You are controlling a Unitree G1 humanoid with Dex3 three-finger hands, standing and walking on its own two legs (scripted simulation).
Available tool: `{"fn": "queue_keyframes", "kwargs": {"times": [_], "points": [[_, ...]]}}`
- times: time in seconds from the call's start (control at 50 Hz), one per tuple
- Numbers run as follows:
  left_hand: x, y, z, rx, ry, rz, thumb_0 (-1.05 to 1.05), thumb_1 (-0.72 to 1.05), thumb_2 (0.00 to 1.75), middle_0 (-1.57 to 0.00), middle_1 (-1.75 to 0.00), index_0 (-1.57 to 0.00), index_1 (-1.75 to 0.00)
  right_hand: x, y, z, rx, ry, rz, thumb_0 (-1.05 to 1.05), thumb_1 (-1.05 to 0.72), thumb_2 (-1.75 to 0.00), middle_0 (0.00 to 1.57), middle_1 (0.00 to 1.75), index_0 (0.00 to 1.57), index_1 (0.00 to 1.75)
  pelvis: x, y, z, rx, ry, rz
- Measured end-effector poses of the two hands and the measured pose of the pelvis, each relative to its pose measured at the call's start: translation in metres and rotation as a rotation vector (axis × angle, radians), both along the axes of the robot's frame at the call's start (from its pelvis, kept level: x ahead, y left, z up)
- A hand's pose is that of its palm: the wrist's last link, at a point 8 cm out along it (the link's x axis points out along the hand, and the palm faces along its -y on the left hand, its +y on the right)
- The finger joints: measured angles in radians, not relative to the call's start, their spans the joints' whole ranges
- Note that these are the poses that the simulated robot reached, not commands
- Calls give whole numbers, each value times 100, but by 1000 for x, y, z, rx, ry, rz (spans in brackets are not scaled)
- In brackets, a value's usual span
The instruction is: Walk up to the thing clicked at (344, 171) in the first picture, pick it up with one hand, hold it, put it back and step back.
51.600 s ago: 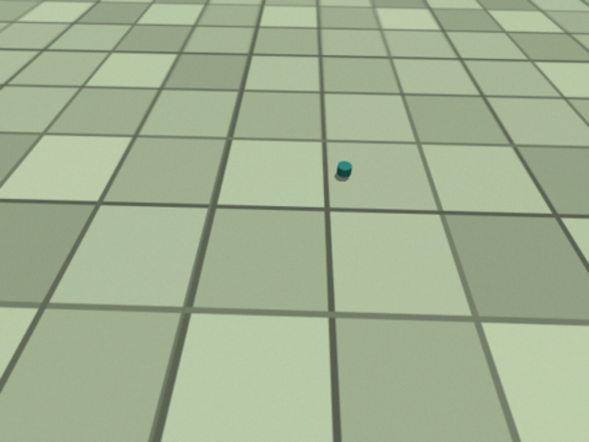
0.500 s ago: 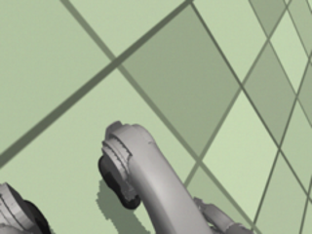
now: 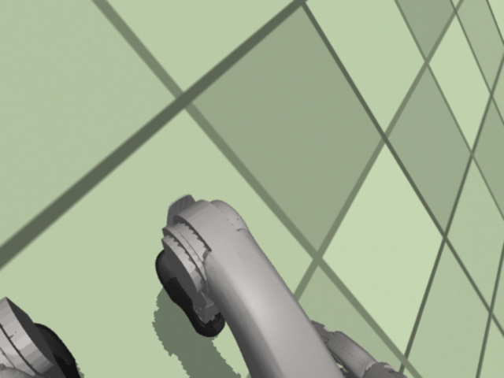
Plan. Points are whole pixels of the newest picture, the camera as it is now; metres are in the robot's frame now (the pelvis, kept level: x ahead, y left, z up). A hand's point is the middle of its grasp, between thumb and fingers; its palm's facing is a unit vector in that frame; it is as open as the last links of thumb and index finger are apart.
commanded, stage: open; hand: left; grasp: from above
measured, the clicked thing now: out of the picture +0.50 +0.33 -0.30
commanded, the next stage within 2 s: withdraw in 0.24 s
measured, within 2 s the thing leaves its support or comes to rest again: neither
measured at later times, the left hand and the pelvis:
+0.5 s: hand out of the picture +0.50 +0.31 -0.25, palm faces -0.40 -0.15 -0.90, open 13.8 cm; pelvis +0.00 +0.00 +0.00, yaw +0 degrees
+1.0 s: hand out of the picture +0.50 +0.33 -0.10, palm faces -0.45 -0.13 -0.88, open 14.0 cm; pelvis -0.01 -0.01 +0.03, yaw +6 degrees
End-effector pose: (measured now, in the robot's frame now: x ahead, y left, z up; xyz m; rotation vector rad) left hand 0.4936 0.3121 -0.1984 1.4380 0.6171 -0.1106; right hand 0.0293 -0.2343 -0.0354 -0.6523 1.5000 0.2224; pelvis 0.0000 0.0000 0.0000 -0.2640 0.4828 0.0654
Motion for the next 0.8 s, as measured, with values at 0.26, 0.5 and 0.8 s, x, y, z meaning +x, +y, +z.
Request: {"fn": "queue_keyframes", "kwargs": {"times": [0.26, 0.5, 0.8], "points": [[3, 2, -1, 2, -14, 10, 0, -42, 87, -8, -112, -12, -106, 1, 1, 3, -6, 1, 2, 0, -90, -90, 20, 30, 20, 30, 0, 1, 0, -5, 4, -1], [8, 4, 5, 5, -32, -1, 0, -46, 93, -8, -107, -11, -103, 2, 0, 3, -4, 9, -3, 0, -90, -90, 20, 30, 20, 30, 1, 0, 2, -1, 10, 1], [27, 30, 130, 82, -131, 60, 0, -51, 99, -8, -100, -8, -99, 34, -12, -12, 59, -92, -114, 0, -90, -90, 20, 30, 20, 30, 6, -3, 12, 30, 85, 25]]}}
